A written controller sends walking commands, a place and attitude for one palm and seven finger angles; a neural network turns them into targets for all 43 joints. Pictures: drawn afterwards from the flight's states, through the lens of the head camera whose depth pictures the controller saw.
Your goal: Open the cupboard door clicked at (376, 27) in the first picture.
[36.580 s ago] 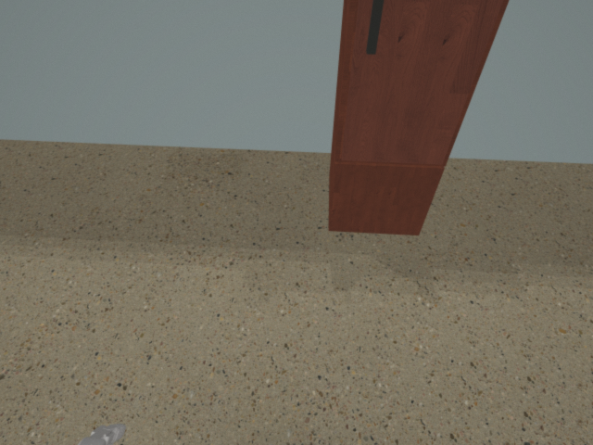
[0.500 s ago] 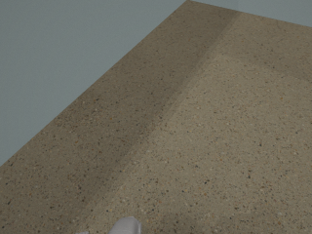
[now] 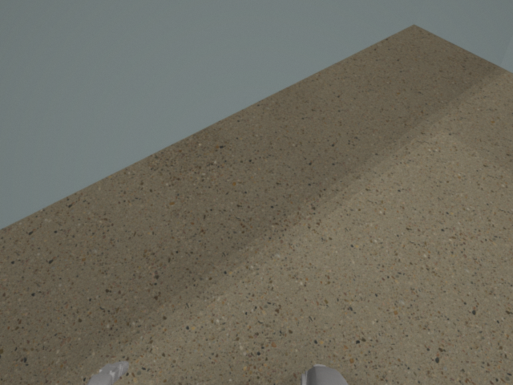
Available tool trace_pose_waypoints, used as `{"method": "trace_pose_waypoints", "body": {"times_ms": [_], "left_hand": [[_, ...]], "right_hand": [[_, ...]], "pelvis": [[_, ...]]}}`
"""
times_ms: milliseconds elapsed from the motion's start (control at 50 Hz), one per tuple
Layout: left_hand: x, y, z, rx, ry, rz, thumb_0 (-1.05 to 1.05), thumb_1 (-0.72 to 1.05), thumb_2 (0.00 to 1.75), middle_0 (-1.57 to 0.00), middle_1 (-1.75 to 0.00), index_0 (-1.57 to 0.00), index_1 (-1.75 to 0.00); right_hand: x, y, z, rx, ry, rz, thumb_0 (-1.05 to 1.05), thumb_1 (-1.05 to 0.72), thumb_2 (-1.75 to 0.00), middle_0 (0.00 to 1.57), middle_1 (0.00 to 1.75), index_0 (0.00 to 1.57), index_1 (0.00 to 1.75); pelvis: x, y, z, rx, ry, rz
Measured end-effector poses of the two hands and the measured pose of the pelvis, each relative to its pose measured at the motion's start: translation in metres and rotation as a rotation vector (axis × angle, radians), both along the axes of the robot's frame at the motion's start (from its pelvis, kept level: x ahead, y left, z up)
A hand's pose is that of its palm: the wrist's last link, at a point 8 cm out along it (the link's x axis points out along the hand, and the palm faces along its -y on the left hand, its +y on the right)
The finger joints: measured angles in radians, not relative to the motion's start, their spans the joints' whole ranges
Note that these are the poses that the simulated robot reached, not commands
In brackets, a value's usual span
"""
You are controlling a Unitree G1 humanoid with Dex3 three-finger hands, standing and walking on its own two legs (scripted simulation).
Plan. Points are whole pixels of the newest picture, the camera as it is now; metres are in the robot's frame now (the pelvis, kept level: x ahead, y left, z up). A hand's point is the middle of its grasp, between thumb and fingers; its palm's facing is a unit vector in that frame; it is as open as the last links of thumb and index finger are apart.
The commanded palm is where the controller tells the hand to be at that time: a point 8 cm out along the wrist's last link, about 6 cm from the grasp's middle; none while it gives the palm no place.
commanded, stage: turn to face it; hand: left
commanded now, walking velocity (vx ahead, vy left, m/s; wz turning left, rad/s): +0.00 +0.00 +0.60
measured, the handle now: out of the picture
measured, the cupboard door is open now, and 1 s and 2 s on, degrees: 49 49 49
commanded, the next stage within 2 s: none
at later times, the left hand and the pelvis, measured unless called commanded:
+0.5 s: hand out of the picture +0.02 +0.16 -0.16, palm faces +0.35 -0.90 -0.25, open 7.3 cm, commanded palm none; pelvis +0.03 -0.05 +0.00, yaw +20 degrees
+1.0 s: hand out of the picture +0.05 +0.21 -0.15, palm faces +0.56 -0.79 -0.26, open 7.4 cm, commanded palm none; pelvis +0.06 -0.03 +0.00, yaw +35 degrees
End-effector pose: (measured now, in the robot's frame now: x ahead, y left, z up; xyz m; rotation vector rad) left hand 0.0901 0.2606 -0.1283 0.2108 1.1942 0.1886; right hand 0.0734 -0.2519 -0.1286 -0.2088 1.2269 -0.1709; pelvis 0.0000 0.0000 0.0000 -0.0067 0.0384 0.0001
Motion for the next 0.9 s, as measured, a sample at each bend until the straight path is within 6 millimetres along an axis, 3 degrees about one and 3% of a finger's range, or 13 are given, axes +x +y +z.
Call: {"method": "trace_pose_waypoints", "body": {"times_ms": [100,160,340,460,580,640,760,900], "left_hand": [[0.020,-0.023,0.008,0.021,-0.064,0.007,0.00,0.91,0.90,-0.20,-0.30,-0.20,-0.29],[0.022,-0.038,0.010,0.045,-0.099,0.019,0.00,0.90,0.90,-0.20,-0.30,-0.20,-0.29],[-0.027,-0.070,0.015,0.009,-0.026,0.161,0.00,0.90,0.90,-0.21,-0.30,-0.20,-0.29],[-0.071,-0.065,0.003,-0.011,0.017,0.298,0.00,0.91,0.90,-0.21,-0.30,-0.20,-0.30],[-0.127,-0.043,-0.026,-0.043,0.098,0.423,0.00,0.91,0.90,-0.21,-0.30,-0.20,-0.30],[-0.143,-0.032,-0.033,-0.050,0.145,0.468,0.00,0.91,0.90,-0.20,-0.30,-0.20,-0.29],[-0.128,-0.014,-0.015,-0.041,0.074,0.516,0.00,0.91,0.90,-0.20,-0.30,-0.20,-0.29],[-0.096,-0.009,0.000,-0.011,-0.029,0.544,0.00,0.91,0.90,-0.20,-0.30,-0.20,-0.29]], "right_hand": [[-0.007,-0.019,-0.016,0.034,0.058,0.000,0.00,-0.90,-0.90,0.20,0.30,0.20,0.30],[-0.002,-0.035,-0.032,0.052,0.078,0.004,0.00,-0.90,-0.90,0.20,0.30,0.20,0.30],[0.046,-0.049,-0.018,0.055,0.093,0.125,0.00,-0.91,-0.90,0.19,0.30,0.20,0.30],[0.097,-0.028,-0.011,0.029,0.066,0.267,0.00,-0.91,-0.90,0.19,0.30,0.20,0.30],[0.156,0.021,-0.007,0.002,-0.052,0.414,0.00,-0.91,-0.90,0.19,0.30,0.20,0.30],[0.170,0.042,-0.001,-0.008,-0.106,0.462,0.00,-0.91,-0.90,0.19,0.30,0.20,0.30],[0.168,0.056,0.012,-0.030,-0.078,0.514,0.00,-0.91,-0.90,0.20,0.30,0.20,0.30],[0.160,0.052,0.005,-0.014,0.003,0.542,0.00,-0.90,-0.90,0.20,0.30,0.20,0.30]], "pelvis": [[0.007,-0.023,-0.005,0.012,0.003,0.050],[0.012,-0.037,-0.012,0.022,0.001,0.083],[0.022,-0.055,0.003,0.058,-0.013,0.223],[0.026,-0.052,0.001,0.050,-0.016,0.318],[0.028,-0.030,-0.016,0.023,-0.013,0.395],[0.027,-0.022,-0.018,0.021,-0.013,0.422],[0.032,-0.013,-0.003,-0.004,-0.009,0.484],[0.045,-0.018,0.002,-0.006,-0.002,0.556]]}}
